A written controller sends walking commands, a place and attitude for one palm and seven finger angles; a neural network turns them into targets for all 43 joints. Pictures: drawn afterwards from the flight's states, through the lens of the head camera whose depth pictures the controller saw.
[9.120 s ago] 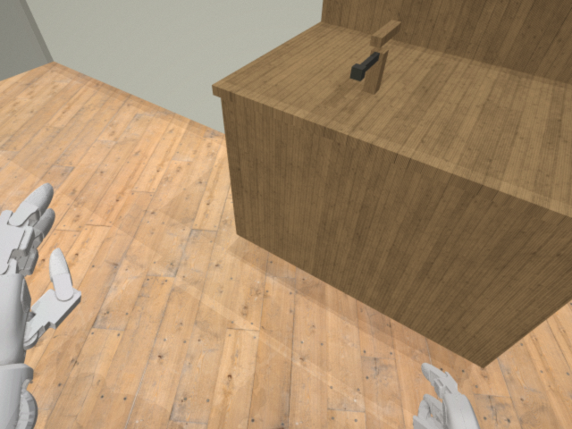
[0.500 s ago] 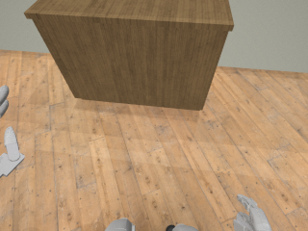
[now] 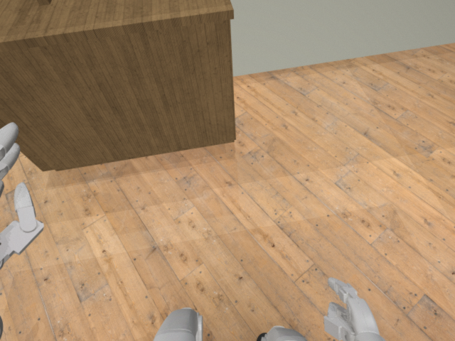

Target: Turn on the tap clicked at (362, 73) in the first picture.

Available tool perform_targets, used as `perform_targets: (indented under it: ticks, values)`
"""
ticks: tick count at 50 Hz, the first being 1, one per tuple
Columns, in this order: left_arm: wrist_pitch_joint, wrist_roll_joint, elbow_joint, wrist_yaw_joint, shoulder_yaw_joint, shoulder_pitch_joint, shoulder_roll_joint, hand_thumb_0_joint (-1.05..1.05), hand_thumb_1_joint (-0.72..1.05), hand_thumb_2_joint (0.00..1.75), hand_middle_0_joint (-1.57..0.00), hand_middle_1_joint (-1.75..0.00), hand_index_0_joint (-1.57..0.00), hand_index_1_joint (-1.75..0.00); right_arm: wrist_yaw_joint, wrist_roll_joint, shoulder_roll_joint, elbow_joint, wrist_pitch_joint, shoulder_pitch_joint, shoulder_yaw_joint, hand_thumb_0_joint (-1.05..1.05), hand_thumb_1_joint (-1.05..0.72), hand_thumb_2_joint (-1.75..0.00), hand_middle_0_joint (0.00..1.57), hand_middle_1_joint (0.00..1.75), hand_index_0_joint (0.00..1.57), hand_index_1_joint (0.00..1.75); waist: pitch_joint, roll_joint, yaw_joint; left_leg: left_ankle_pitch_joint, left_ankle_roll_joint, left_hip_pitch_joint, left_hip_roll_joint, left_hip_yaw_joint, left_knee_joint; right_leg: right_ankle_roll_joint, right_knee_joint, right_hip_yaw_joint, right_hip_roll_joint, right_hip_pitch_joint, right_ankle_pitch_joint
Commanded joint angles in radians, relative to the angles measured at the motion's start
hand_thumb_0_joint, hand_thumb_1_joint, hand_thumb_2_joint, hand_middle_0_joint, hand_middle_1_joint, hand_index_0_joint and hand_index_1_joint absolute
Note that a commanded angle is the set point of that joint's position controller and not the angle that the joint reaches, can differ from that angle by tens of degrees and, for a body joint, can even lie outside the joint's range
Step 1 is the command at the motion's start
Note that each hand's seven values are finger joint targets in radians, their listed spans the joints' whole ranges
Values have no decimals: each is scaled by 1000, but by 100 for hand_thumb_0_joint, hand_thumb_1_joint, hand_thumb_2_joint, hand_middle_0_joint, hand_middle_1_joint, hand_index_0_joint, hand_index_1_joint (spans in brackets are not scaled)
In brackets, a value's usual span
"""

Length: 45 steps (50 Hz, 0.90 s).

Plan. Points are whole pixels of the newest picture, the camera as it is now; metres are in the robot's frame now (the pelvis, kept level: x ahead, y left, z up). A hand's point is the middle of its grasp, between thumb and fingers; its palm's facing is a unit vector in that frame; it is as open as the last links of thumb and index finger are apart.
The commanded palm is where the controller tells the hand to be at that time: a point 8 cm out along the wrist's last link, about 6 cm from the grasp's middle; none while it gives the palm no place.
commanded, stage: turn to face it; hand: left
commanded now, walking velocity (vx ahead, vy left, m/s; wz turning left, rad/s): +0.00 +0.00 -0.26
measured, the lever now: out of the picture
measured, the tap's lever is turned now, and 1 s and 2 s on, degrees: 0 0 0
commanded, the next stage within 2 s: take the last steps up to it in 0.24 s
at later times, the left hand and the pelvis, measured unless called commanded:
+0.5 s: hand (53, 261) +0.19 +0.19 +0.18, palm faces +0.32 -0.84 -0.43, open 7.4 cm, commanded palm +0.14 +0.24 +0.19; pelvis -0.05 -0.02 -0.01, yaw -6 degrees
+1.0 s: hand (28, 238) +0.21 +0.23 +0.18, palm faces +0.35 -0.81 -0.48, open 7.4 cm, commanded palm +0.16 +0.28 +0.19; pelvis -0.02 +0.01 +0.00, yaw -4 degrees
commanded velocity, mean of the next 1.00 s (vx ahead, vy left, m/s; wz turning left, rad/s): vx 0.20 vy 0.10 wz -0.04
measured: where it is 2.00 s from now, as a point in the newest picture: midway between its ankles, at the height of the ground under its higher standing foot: (208, 320)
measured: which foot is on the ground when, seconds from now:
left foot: up 0.00-0.22, down 0.24-0.46, up 0.48-0.76, down 0.78-1.00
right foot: down 0.00-0.26, up 0.28-0.42, down 0.44-1.00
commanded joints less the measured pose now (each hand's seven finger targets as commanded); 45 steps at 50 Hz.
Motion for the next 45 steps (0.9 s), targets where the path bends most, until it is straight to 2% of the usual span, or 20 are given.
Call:
perform_targets:
  ticks: [1,6,9,10,12,14,17,20,21,23,24,25,27,29,33,37,39,40,41,45]
  values:
    - [-59,-15,-162,42,194,81,185,0,90,90,-20,-30,-20,-30,-27,-7,-86,-156,-40,-70,-47,0,-90,-90,20,30,20,30,-324,-169,31,31,11,-7,-3,-12,-122,-103,-222,277,-267,247,432]
    - [-48,-4,-152,42,145,44,163,0,90,90,-20,-30,-20,-30,-43,-5,-110,-162,-57,-45,-56,0,-90,-90,20,30,20,30,-306,-195,45,27,41,127,-40,18,-376,-103,-281,336,-262,169,181]
    - [-44,7,-174,45,110,-12,153,0,90,90,-20,-30,-20,-30,-52,-3,-122,-153,-61,-20,-63,0,-90,-90,20,30,20,30,-305,-126,27,124,61,306,-40,23,-615,-51,-266,324,-230,82,36]
    - [-48,12,-186,44,107,-30,158,0,90,90,-20,-30,-20,-30,-57,-5,-127,-155,-65,-7,-67,0,-90,-90,20,30,20,30,-301,-93,22,143,79,374,-13,15,-705,-19,-234,308,-194,40,-1]
    - [-65,25,-224,42,95,-80,151,0,90,90,-20,-30,-20,-30,-67,-6,-167,-177,-78,-22,-78,0,-90,-90,20,30,20,30,-234,156,36,258,175,396,207,-198,-806,61,-37,176,-33,-95,-76]
    - [-67,31,-181,37,114,-73,173,0,90,90,-20,-30,-20,-30,-69,-13,-123,-164,-99,-28,-66,0,-90,-90,20,30,20,30,-203,290,42,227,243,200,317,-251,-881,88,315,66,-8,-68,-228]
    - [-60,31,-137,22,33,-103,98,0,90,90,-20,-30,-20,-30,-47,1,-132,-149,-128,-2,-68,0,-90,-90,20,30,20,30,-140,195,34,359,199,148,240,-59,-769,101,216,12,-22,-18,-207]
    - [-58,41,-139,32,30,-149,103,0,90,90,-20,-30,-20,-30,-43,3,-139,-140,-146,-3,-64,0,-90,-90,20,30,20,30,-188,158,30,164,147,112,155,-2,-663,97,-47,-60,-7,166,-97]
    - [-59,44,-123,38,41,-162,118,0,90,90,-20,-30,-20,-30,-44,-2,-131,-134,-145,-5,-59,0,-90,-90,20,30,20,30,-196,106,22,49,131,68,115,16,-608,78,-133,-26,-37,226,-91]
    - [-55,38,-106,50,86,-195,174,0,90,90,-20,-30,-20,-30,-51,-12,-101,-133,-137,-11,-50,0,-90,-90,20,30,20,30,-196,-265,16,-85,72,-48,-58,90,-288,-67,-348,425,-306,189,-267]
    - [-47,31,-117,49,89,-204,188,0,90,90,-20,-30,-20,-30,-48,-9,-130,-134,-131,-55,-67,0,-90,-90,20,30,20,30,-195,-286,46,-89,72,-82,-46,23,-119,-117,-435,582,-390,169,-424]
    - [-49,29,-111,50,95,-177,191,0,90,90,-20,-30,-20,-30,-51,-10,-118,-127,-126,-61,-59,0,-90,-90,20,30,20,30,-152,-209,35,-24,71,-115,-24,-39,-32,-149,-452,601,-413,142,-426]
    - [-63,24,-103,43,97,-87,168,0,90,90,-20,-30,-20,-30,-50,-16,-96,-100,-104,-43,-39,0,-90,-90,20,30,20,30,-161,-119,23,64,64,-91,1,-49,-48,-135,-407,396,-373,132,-225]
    - [-73,22,-78,39,108,-30,160,0,90,90,-20,-30,-20,-30,-52,-15,-92,-99,-91,-46,-39,0,-90,-90,20,30,20,30,-204,-166,21,88,64,-37,2,-17,-173,-102,-380,259,-340,158,-110]
    - [-86,29,-117,49,98,-29,144,0,90,90,-20,-30,-20,-30,-55,-23,-85,-109,-104,-29,-47,0,-90,-90,20,30,20,30,-237,-192,38,75,86,109,-25,59,-443,-97,-362,229,-327,149,-163]
    - [-92,36,-145,59,69,-95,134,0,90,90,-20,-30,-20,-30,-72,-24,-102,-105,-131,19,-67,0,-90,-90,20,30,20,30,-243,-104,16,117,105,338,-57,107,-709,-25,-231,156,-245,96,-239]
    - [-103,34,-188,56,42,-136,105,0,90,90,-20,-30,-20,-30,-78,-19,-142,-121,-141,25,-81,0,-90,-90,20,30,20,30,-212,186,5,94,202,446,144,-183,-819,57,98,-3,-81,-97,-227]
    - [-110,43,-141,56,62,-118,126,0,90,90,-20,-30,-20,-30,-77,-16,-129,-104,-147,22,-75,0,-90,-90,20,30,20,30,-198,251,9,63,278,421,257,-346,-896,75,295,-51,-44,-184,-333]
    - [-107,52,-69,48,75,-84,138,0,90,90,-20,-30,-20,-30,-74,-13,-126,-88,-154,10,-79,0,-90,-90,20,30,20,30,-173,213,9,-69,315,311,280,-376,-923,68,399,-3,-71,-175,-315]
    - [-112,42,-143,38,58,-109,120,0,90,90,-20,-30,-20,-30,-65,-10,-119,-75,-173,-11,-75,0,-90,-90,20,30,20,30,-164,175,24,89,265,235,178,-145,-822,90,167,-67,-81,-31,-237]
